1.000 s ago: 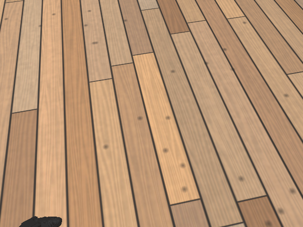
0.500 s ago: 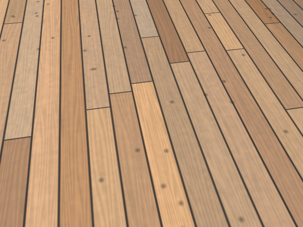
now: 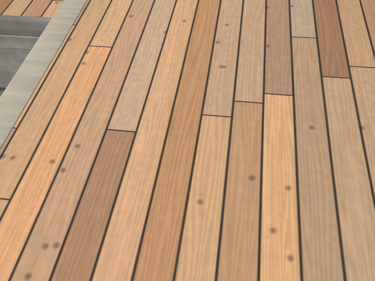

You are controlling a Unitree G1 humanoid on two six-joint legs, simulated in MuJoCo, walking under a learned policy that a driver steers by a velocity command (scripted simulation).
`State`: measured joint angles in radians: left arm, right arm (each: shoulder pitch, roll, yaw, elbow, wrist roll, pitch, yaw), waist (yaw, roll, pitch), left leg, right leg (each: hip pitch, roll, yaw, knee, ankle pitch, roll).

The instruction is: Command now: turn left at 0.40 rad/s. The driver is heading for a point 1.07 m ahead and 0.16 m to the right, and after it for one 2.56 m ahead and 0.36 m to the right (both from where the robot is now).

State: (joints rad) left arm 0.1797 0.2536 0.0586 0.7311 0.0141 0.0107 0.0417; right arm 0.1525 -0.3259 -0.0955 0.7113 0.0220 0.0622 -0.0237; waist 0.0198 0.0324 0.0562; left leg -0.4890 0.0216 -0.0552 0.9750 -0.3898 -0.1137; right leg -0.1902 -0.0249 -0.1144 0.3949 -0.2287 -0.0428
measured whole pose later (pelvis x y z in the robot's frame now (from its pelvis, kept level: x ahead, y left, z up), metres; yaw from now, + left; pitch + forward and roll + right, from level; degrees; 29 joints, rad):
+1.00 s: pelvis +0.24 -0.08 +0.00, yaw -20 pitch +2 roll +1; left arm 0.24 0.29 0.06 0.74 -0.01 -0.02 0.02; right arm 0.08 -0.30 -0.07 0.71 -0.01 -0.06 0.00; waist 0.03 0.05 0.06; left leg -0.64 0.05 -0.05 0.77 -0.07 -0.06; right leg -0.17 0.09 0.06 0.35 -0.21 -0.08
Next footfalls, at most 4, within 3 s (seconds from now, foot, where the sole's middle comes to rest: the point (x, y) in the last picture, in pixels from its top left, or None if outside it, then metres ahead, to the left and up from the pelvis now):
0.16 left None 0.04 0.16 -0.78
0.68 right None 0.23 -0.15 -0.78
1.14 left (220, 274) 0.48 -0.03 -0.78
1.48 right None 0.38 -0.26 -0.78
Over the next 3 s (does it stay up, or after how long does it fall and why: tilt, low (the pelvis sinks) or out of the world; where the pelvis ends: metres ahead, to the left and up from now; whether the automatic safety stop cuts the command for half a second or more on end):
stays up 0.81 -0.14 -0.02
